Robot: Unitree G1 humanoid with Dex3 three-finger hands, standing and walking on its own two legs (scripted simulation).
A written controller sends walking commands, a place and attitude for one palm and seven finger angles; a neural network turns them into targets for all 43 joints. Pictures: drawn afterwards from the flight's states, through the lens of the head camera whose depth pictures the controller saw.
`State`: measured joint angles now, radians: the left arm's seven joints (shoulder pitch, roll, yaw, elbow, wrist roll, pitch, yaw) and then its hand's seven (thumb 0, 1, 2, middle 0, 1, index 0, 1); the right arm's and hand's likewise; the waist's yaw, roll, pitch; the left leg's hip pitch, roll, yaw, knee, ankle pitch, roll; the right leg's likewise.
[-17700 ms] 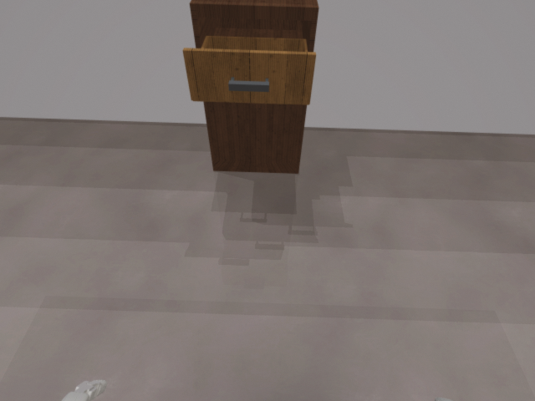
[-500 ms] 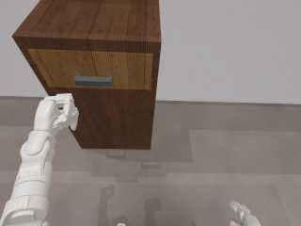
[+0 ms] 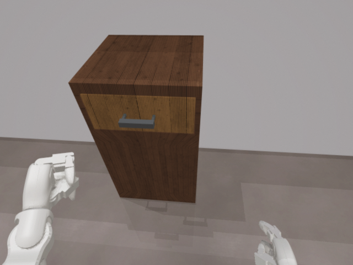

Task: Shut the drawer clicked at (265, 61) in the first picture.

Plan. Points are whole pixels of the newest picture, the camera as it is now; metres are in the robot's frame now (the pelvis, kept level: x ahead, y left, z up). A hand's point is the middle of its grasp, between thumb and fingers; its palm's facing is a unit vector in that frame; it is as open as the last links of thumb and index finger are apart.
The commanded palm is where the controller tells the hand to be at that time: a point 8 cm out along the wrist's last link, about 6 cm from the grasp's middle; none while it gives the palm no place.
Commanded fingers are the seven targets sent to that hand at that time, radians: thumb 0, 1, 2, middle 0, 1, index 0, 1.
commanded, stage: draw the hand back to the body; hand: left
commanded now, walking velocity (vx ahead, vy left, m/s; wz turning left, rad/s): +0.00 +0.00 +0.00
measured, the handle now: (137, 120) +0.63 +0.22 -0.07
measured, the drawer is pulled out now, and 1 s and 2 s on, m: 0.00 0.00 0.00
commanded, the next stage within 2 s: step back with the hand held close in 0.38 s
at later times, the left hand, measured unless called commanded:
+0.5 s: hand (51, 202) +0.18 +0.23 +0.15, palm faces +0.41 -0.83 -0.38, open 3.3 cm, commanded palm +0.12 +0.27 +0.18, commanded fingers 0.00 0.90 0.90 -1.40 -1.60 -1.40 -1.60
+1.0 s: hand (22, 218) +0.15 +0.26 +0.16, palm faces +0.31 -0.81 -0.50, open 3.3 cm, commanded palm +0.09 +0.30 +0.18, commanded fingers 0.00 0.90 0.90 -1.40 -1.60 -1.40 -1.60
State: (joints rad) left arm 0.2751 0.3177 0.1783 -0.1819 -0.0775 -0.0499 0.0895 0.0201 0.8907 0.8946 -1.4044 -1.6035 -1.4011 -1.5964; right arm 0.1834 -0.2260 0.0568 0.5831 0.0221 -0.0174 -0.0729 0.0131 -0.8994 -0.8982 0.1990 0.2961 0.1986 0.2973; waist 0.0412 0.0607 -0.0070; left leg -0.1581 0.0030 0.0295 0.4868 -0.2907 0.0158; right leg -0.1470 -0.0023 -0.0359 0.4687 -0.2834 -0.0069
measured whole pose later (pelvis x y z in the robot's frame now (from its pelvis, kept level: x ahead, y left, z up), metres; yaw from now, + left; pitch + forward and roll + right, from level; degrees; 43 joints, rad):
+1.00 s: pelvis -0.05 +0.02 +0.00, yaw +0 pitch +1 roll -1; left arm 0.64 0.41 0.36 -0.56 -0.05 -0.19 0.12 0.02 0.88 0.89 -1.41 -1.60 -1.40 -1.60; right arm 0.17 -0.22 -0.02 0.55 0.00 0.01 -0.08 0.01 -0.90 -0.90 0.20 0.30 0.20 0.30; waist 0.01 0.02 0.04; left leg -0.28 -0.02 0.04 0.47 -0.20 0.05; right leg -0.27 -0.02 -0.02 0.44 -0.18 0.02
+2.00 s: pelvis -0.19 +0.02 -0.02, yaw +3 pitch -3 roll -5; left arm 0.60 0.45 0.39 -0.55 -0.07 -0.34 0.10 0.01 0.88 0.89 -1.41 -1.60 -1.41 -1.60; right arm 0.24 -0.27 -0.03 0.60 0.00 -0.06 -0.08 0.01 -0.90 -0.90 0.20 0.30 0.20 0.30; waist -0.02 0.04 -0.06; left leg -0.49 0.04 -0.01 0.55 -0.08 0.03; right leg -0.06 0.11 -0.01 0.49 -0.39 -0.02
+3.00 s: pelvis -0.35 +0.14 -0.02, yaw -1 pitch -2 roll +1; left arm 0.58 0.33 0.36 -0.57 -0.03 -0.17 0.17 0.02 0.89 0.89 -1.41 -1.60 -1.41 -1.60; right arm 0.24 -0.21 -0.02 0.67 0.00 -0.11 -0.09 0.01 -0.90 -0.90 0.20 0.30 0.20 0.30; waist -0.01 -0.07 -0.03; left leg -0.33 0.05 0.07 0.66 -0.31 0.01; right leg -0.22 -0.05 -0.08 0.72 -0.46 -0.01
